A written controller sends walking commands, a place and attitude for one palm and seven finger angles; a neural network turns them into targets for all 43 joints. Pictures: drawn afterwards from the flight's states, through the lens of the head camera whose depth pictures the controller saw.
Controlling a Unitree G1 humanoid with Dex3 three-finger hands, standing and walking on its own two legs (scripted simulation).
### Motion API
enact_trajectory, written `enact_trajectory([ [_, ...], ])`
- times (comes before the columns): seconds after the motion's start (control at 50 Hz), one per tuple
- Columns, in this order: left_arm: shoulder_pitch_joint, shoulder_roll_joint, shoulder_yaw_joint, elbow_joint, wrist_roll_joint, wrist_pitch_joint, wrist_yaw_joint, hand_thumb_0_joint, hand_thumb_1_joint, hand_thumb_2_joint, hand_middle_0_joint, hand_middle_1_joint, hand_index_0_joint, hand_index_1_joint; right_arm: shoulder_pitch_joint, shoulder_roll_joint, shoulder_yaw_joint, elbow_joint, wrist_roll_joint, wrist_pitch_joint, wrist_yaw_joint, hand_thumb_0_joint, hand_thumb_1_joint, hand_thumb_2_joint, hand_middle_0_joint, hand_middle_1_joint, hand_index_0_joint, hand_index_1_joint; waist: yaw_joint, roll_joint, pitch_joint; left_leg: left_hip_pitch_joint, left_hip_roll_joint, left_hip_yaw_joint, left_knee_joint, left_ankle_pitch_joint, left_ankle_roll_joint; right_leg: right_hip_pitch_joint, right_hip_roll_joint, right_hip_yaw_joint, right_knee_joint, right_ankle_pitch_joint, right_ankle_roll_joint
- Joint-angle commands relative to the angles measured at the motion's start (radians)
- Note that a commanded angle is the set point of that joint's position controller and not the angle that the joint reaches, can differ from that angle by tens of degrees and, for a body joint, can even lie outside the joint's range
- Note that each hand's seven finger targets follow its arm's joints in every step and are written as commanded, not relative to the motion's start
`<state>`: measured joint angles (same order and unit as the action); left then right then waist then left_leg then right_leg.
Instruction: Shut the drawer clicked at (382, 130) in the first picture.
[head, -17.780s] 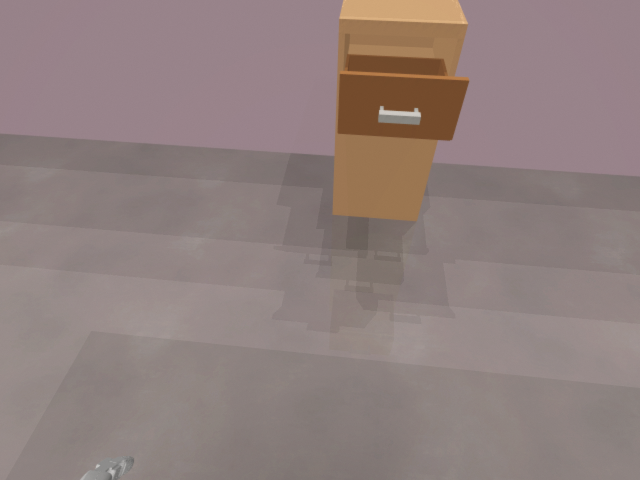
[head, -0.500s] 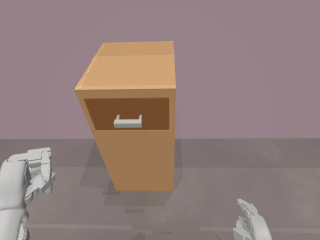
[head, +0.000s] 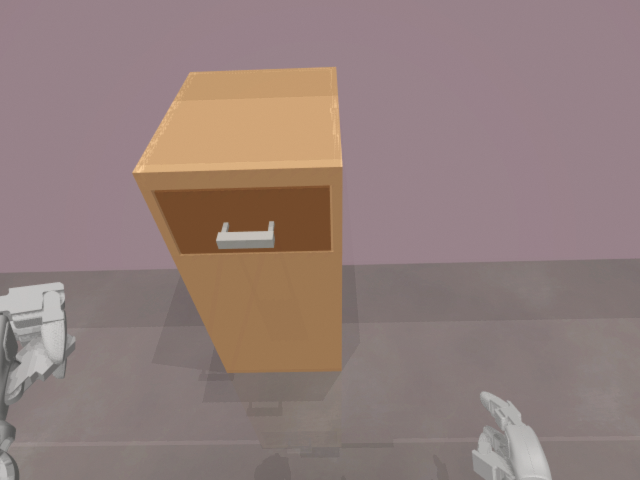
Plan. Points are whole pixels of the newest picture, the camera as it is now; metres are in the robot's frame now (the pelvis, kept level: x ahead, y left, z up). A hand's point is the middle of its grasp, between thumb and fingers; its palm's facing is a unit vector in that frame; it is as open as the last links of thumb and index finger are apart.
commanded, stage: step back with the hand held close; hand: left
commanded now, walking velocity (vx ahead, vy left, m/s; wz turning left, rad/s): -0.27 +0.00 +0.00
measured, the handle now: (247, 233) +0.58 +0.21 -0.08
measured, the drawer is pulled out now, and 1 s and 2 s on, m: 0.00 0.00 0.00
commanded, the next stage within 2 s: stop stepping back and stand still in 0.98 s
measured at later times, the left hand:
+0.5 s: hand (0, 439) +0.12 +0.27 +0.16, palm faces +0.33 -0.81 -0.49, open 3.2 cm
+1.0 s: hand out of the picture -0.02 +0.30 +0.16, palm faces +0.49 -0.76 -0.43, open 3.2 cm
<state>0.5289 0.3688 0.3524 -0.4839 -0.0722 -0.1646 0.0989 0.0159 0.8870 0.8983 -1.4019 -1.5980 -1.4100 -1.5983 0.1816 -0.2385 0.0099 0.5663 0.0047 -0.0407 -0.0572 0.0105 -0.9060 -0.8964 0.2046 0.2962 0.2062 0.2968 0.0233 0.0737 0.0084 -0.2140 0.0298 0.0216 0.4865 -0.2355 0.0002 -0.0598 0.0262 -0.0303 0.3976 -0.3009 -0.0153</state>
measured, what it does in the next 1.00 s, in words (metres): walks backwards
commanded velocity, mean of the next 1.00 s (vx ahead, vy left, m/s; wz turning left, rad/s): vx -0.32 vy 0.00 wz -0.03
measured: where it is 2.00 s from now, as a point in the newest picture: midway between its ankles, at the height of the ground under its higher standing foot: outside the picture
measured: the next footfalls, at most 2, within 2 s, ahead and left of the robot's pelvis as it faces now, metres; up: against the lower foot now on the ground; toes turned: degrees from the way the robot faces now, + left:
left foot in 1.02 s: -0.12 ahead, +0.15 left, +0.00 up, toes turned +8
right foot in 1.42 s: -0.32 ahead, -0.08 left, +0.00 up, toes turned -2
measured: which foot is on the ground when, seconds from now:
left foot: down 0.00-0.86, up 0.88-1.00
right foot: down 0.00-1.00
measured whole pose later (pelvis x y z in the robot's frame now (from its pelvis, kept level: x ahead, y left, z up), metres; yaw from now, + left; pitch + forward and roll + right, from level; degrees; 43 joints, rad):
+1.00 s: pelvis -0.17 +0.04 -0.02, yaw +7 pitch +0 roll -1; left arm 0.64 0.38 0.39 -0.63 -0.03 -0.25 0.15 0.01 0.88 0.90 -1.40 -1.60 -1.41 -1.60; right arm 0.19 -0.20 -0.04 0.61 0.00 -0.01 -0.05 0.01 -0.91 -0.90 0.21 0.30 0.21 0.30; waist 0.01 -0.03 0.02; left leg -0.46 -0.02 0.02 0.85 -0.41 -0.01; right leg -0.43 0.01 0.09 0.55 -0.14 0.03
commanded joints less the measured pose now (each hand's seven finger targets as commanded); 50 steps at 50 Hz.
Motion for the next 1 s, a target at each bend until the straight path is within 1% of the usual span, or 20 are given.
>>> enact_trajectory([
  [0.0, 0.093, 0.100, 0.077, -0.093, -0.001, -0.049, -0.002, 0.000, 0.900, 0.900, -1.400, -1.600, -1.400, -1.600, -0.105, -0.100, -0.061, -0.164, -0.001, 0.000, -0.002, 0.000, -0.900, -0.900, 0.200, 0.300, 0.200, 0.300, -0.011, -0.040, -0.051, 0.114, 0.024, -0.018, -0.030, 0.377, 0.046, -0.147, -0.080, 0.045, -0.055, 0.447, 0.030],
  [0.08, 0.117, 0.157, 0.115, -0.227, -0.003, -0.056, 0.007, 0.000, 0.900, 0.900, -1.400, -1.600, -1.400, -1.600, -0.106, -0.100, -0.067, -0.196, 0.003, 0.029, -0.002, 0.000, -0.900, -0.900, 0.200, 0.300, 0.200, 0.300, -0.010, -0.097, -0.158, 0.112, 0.037, -0.021, -0.021, 0.468, 0.050, -0.086, -0.073, 0.034, -0.007, 0.504, 0.039],
  [0.14, 0.136, 0.199, 0.150, -0.309, -0.009, -0.060, 0.025, 0.000, 0.900, 0.900, -1.400, -1.600, -1.400, -1.600, -0.107, -0.096, -0.065, -0.217, 0.004, 0.032, -0.014, 0.000, -0.900, -0.900, 0.200, 0.300, 0.200, 0.300, -0.004, -0.073, -0.211, 0.102, 0.040, -0.023, -0.014, 0.488, 0.048, -0.069, -0.071, 0.036, 0.025, 0.518, 0.041],
  [0.2, 0.139, 0.231, 0.175, -0.373, -0.010, -0.064, 0.042, 0.000, 0.900, 0.900, -1.400, -1.600, -1.400, -1.600, -0.097, -0.106, -0.069, -0.221, 0.003, 0.027, -0.023, 0.000, -0.900, -0.900, 0.200, 0.300, 0.200, 0.300, -0.004, 0.004, -0.228, 0.083, 0.048, -0.036, -0.014, 0.501, 0.048, -0.075, -0.056, 0.036, 0.049, 0.478, 0.041],
  [0.24, 0.164, 0.207, 0.162, -0.364, -0.010, -0.064, 0.048, 0.000, 0.900, 0.900, -1.400, -1.600, -1.400, -1.600, -0.085, -0.101, -0.069, -0.216, 0.002, 0.023, -0.022, 0.000, -0.900, -0.900, 0.200, 0.300, 0.200, 0.300, -0.009, 0.021, -0.214, 0.053, 0.055, -0.045, -0.019, 0.481, 0.045, -0.082, -0.049, 0.029, 0.059, 0.425, 0.039],
  [0.32, 0.179, 0.170, 0.141, -0.300, -0.009, -0.067, 0.049, 0.000, 0.900, 0.900, -1.400, -1.600, -1.400, -1.600, -0.081, -0.100, -0.073, -0.198, 0.002, 0.012, -0.021, 0.000, -0.900, -0.900, 0.200, 0.300, 0.200, 0.300, -0.024, 0.013, -0.135, -0.040, 0.062, -0.067, -0.063, 0.259, 0.043, -0.123, -0.039, 0.034, 0.041, 0.268, 0.034],
  [0.42, 0.151, 0.158, 0.134, -0.263, 0.002, -0.091, 0.057, 0.000, 0.900, 0.900, -1.400, -1.600, -1.400, -1.600, -0.090, -0.104, -0.072, -0.196, 0.003, -0.008, -0.024, 0.000, -0.900, -0.900, 0.200, 0.300, 0.200, 0.300, -0.036, -0.009, -0.048, -0.220, 0.063, -0.110, -0.132, -0.153, 0.052, -0.136, -0.034, 0.061, 0.014, 0.038, 0.024],
  [0.54, 0.088, 0.169, 0.126, -0.330, 0.026, -0.123, 0.068, 0.000, 0.900, 0.900, -1.400, -1.600, -1.400, -1.600, -0.071, -0.117, -0.070, -0.195, -0.009, -0.042, -0.033, 0.000, -0.900, -0.900, 0.200, 0.300, 0.200, 0.300, -0.040, 0.003, -0.025, -0.272, 0.067, -0.145, -0.134, -0.323, 0.052, -0.199, -0.014, 0.070, 0.002, -0.189, 0.018],
  [0.6, 0.076, 0.203, 0.153, -0.367, 0.027, -0.128, 0.076, 0.000, 0.900, 0.900, -1.400, -1.600, -1.400, -1.600, -0.064, -0.116, -0.069, -0.184, -0.017, -0.057, -0.037, 0.000, -0.900, -0.900, 0.200, 0.300, 0.200, 0.300, -0.042, 0.037, -0.045, -0.224, 0.060, -0.155, -0.145, -0.310, 0.041, -0.242, 0.005, 0.065, 0.010, -0.173, 0.012],
  [0.64, 0.084, 0.197, 0.152, -0.381, 0.027, -0.137, 0.079, 0.000, 0.900, 0.900, -1.400, -1.600, -1.400, -1.600, -0.060, -0.110, -0.066, -0.181, -0.019, -0.063, -0.037, 0.000, -0.900, -0.900, 0.200, 0.300, 0.200, 0.300, -0.041, 0.071, -0.075, -0.248, 0.076, -0.182, -0.185, -0.303, 0.049, -0.181, 0.025, 0.048, 0.071, -0.087, 0.017],
  [0.74, 0.137, 0.193, 0.198, -0.321, 0.036, -0.145, 0.065, 0.000, 0.900, 0.900, -1.400, -1.600, -1.400, -1.600, -0.079, -0.114, -0.080, -0.181, -0.018, -0.070, -0.029, 0.000, -0.900, -0.900, 0.200, 0.300, 0.200, 0.300, -0.023, 0.133, -0.104, -0.529, 0.166, -0.234, -0.282, -0.468, 0.099, 0.060, 0.075, 0.041, 0.291, -0.022, 0.020],
  [0.78, 0.147, 0.206, 0.211, -0.314, 0.029, -0.147, 0.058, 0.000, 0.900, 0.900, -1.400, -1.600, -1.400, -1.600, -0.080, -0.105, -0.089, -0.178, -0.014, -0.067, -0.023, 0.000, -0.900, -0.900, 0.200, 0.300, 0.200, 0.300, -0.023, 0.061, -0.104, -0.497, 0.136, -0.165, -0.184, -0.418, 0.081, -0.011, 0.043, 0.083, 0.228, -0.083, -0.003],
  [0.8, 0.160, 0.229, 0.231, -0.329, 0.027, -0.149, 0.060, 0.000, 0.900, 0.900, -1.400, -1.600, -1.400, -1.600, -0.073, -0.101, -0.093, -0.178, -0.014, -0.069, -0.018, 0.000, -0.900, -0.900, 0.200, 0.300, 0.200, 0.300, -0.027, -0.003, -0.122, -0.407, 0.089, -0.119, -0.082, -0.367, 0.058, -0.110, 0.003, 0.147, 0.125, -0.135, -0.023],
  [0.82, 0.152, 0.226, 0.214, -0.340, 0.019, -0.151, 0.063, 0.000, 0.900, 0.900, -1.400, -1.600, -1.400, -1.600, -0.066, -0.079, -0.092, -0.169, -0.007, -0.062, -0.013, 0.000, -0.900, -0.900, 0.200, 0.300, 0.200, 0.300, -0.032, -0.139, -0.112, -0.240, 0.001, -0.046, 0.156, -0.255, 0.009, -0.344, -0.115, 0.300, -0.063, -0.265, -0.069],
  [0.84, 0.120, 0.230, 0.203, -0.342, 0.021, -0.149, 0.073, 0.000, 0.900, 0.900, -1.400, -1.600, -1.400, -1.600, -0.066, -0.078, -0.106, -0.147, -0.002, -0.049, -0.004, 0.000, -0.900, -0.900, 0.200, 0.300, 0.200, 0.300, -0.037, -0.247, -0.107, -0.122, -0.068, -0.012, 0.450, -0.182, -0.033, -0.553, -0.293, 0.518, -0.236, -0.395, -0.147],
  [0.86, 0.087, 0.218, 0.184, -0.312, 0.022, -0.130, 0.086, 0.000, 0.900, 0.900, -1.400, -1.600, -1.400, -1.600, -0.093, -0.072, -0.116, -0.124, -0.008, -0.034, 0.006, 0.000, -0.900, -0.900, 0.200, 0.300, 0.200, 0.300, -0.029, -0.276, -0.080, -0.135, -0.063, -0.054, 0.690, -0.214, -0.039, -0.618, -0.379, 0.556, -0.288, -0.388, -0.197],
  [0.9, 0.022, 0.200, 0.169, -0.315, 0.040, -0.120, 0.082, 0.000, 0.900, 0.900, -1.400, -1.600, -1.400, -1.600, -0.064, -0.054, -0.100, -0.113, -0.021, -0.027, 0.006, 0.000, -0.900, -0.900, 0.200, 0.300, 0.200, 0.300, -0.056, -0.282, -0.082, -0.124, -0.038, -0.065, 0.698, -0.242, -0.025, -0.628, -0.329, 0.424, -0.240, -0.289, -0.159],
  [0.94, 0.039, 0.172, 0.137, -0.293, 0.042, -0.122, 0.075, 0.000, 0.900, 0.900, -1.400, -1.600, -1.400, -1.600, -0.069, -0.043, -0.078, -0.131, -0.008, -0.022, -0.009, 0.000, -0.900, -0.900, 0.200, 0.300, 0.200, 0.300, -0.050, -0.313, -0.012, -0.048, -0.014, -0.032, 0.273, -0.222, -0.007, -0.561, -0.173, 0.226, -0.108, -0.073, -0.071],
  [0.96, 0.021, 0.174, 0.131, -0.313, 0.033, -0.132, 0.072, 0.000, 0.900, 0.900, -1.400, -1.600, -1.400, -1.600, -0.073, -0.066, -0.072, -0.116, 0.001, -0.030, -0.022, 0.000, -0.900, -0.900, 0.200, 0.300, 0.200, 0.300, -0.063, -0.187, 0.003, -0.027, -0.031, -0.021, -0.009, -0.147, -0.001, -0.515, -0.115, 0.193, 0.030, 0.001, -0.029],
  [0.98, -0.010, 0.178, 0.128, -0.353, 0.027, -0.157, 0.074, 0.000, 0.900, 0.900, -1.400, -1.600, -1.400, -1.600, -0.075, -0.090, -0.070, -0.103, 0.000, -0.044, -0.033, 0.000, -0.900, -0.900, 0.200, 0.300, 0.200, 0.300, -0.063, 0.025, 0.001, -0.083, 0.054, -0.075, -0.189, -0.098, 0.023, -0.428, -0.045, 0.145, 0.264, 0.056, -0.002],
])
